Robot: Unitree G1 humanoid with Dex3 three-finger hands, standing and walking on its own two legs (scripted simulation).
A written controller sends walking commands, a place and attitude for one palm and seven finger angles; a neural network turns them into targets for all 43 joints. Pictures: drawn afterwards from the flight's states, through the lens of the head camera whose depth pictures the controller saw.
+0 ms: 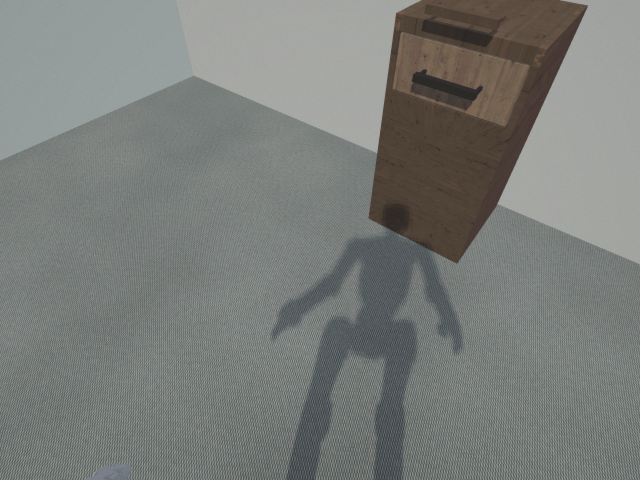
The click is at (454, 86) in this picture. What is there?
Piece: drawer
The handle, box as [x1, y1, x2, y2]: [412, 69, 482, 100]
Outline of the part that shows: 412,78 412,81 471,100 473,100 476,97 477,93 482,88 481,86 479,86 475,90 426,75 425,69 420,72 414,73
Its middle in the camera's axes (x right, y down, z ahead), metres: +0.38 -0.46 +1.15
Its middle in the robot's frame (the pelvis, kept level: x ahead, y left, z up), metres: +1.19 -0.32 -0.05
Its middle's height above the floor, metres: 0.72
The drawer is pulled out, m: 0.00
